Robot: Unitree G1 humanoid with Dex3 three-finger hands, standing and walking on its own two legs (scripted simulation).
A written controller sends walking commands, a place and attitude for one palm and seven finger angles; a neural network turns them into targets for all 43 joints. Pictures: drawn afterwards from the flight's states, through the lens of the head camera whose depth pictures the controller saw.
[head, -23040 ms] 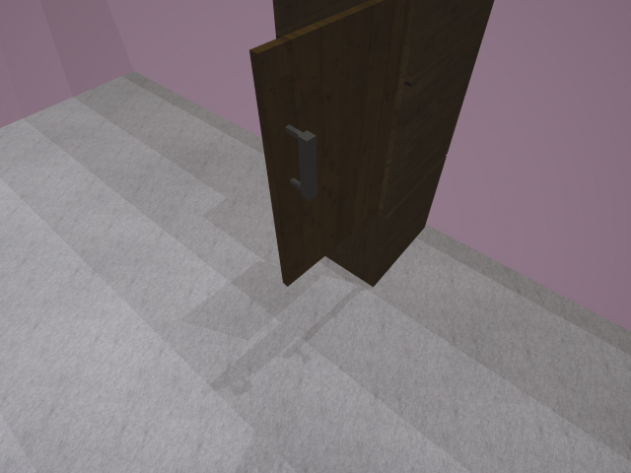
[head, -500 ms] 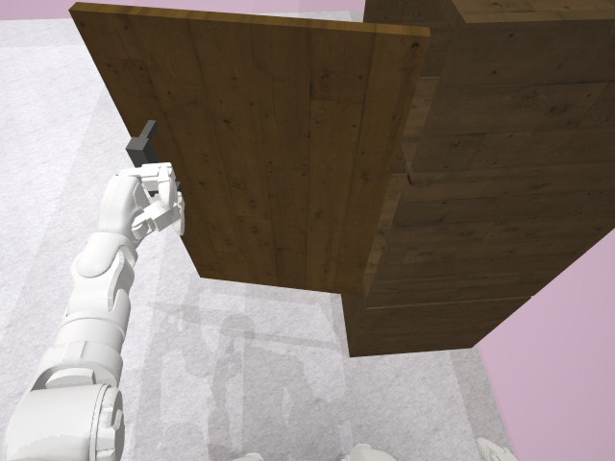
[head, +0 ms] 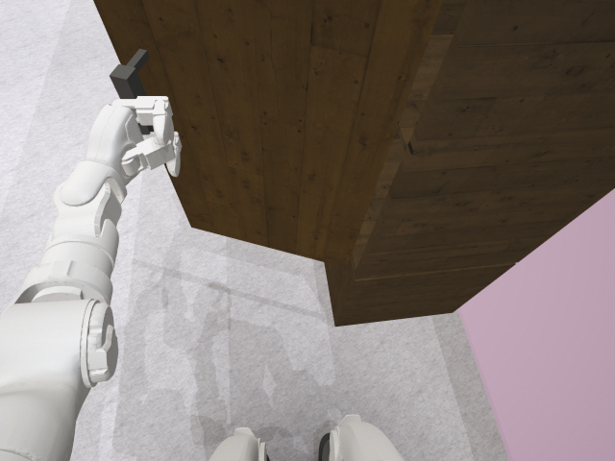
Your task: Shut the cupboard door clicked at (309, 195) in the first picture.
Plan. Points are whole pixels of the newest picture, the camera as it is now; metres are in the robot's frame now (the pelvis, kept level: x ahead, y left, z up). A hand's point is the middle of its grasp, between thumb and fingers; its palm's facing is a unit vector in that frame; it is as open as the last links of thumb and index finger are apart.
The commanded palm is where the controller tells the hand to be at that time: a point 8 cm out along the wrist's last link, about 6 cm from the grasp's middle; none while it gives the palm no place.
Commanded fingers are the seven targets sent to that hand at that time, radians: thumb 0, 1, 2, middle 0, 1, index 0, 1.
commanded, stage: push the door shut along its arc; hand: left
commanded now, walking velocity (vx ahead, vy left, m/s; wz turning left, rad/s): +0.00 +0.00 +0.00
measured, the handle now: (149, 106) +0.56 +0.19 +0.09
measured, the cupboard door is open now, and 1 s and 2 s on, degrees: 68 55 49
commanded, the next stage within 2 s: pull the fist back off the door in 0.90 s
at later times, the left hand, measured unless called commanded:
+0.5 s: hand (215, 113) +0.54 +0.10 +0.10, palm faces -0.41 -0.91 +0.00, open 3.1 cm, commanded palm +0.55 +0.14 +0.09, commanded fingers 0.00 0.90 0.90 -1.30 -1.50 -1.30 -1.50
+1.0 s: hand (235, 101) +0.56 +0.07 +0.10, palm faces -0.44 -0.90 -0.01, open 3.1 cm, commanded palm +0.59 +0.08 +0.09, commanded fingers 0.00 0.90 0.90 -1.30 -1.50 -1.30 -1.50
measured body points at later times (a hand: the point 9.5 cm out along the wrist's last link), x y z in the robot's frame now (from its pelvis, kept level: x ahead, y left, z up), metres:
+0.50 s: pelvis +0.02 +0.01 -0.01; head +0.15 +0.01 +0.42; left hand +0.56 +0.15 +0.10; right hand -0.01 -0.26 -0.12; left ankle +0.00 +0.10 -0.69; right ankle +0.03 -0.10 -0.69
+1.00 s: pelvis +0.02 -0.01 -0.02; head +0.17 +0.00 +0.41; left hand +0.58 +0.12 +0.11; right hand +0.00 -0.29 -0.13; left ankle +0.00 +0.10 -0.69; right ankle +0.03 -0.10 -0.69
